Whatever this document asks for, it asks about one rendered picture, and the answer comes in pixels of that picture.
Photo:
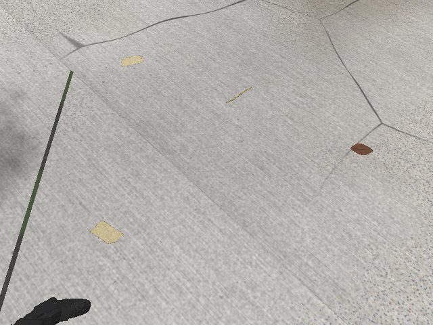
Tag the robot left hand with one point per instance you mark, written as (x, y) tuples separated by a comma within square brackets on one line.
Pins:
[(53, 311)]

